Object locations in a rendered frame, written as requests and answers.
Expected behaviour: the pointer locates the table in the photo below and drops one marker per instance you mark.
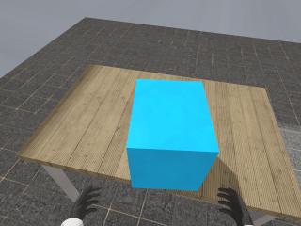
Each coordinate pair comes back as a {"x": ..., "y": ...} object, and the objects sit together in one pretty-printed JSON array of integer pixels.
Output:
[{"x": 87, "y": 132}]

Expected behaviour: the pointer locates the robot right hand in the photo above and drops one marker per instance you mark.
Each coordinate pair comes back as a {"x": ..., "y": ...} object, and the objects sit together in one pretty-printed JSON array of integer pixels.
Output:
[{"x": 238, "y": 208}]

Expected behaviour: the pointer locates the carton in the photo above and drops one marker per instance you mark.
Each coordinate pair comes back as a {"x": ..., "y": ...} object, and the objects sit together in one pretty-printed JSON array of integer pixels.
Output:
[{"x": 171, "y": 141}]

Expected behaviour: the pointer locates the robot left hand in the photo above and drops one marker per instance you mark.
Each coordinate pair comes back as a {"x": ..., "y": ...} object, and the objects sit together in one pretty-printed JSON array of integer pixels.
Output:
[{"x": 79, "y": 208}]

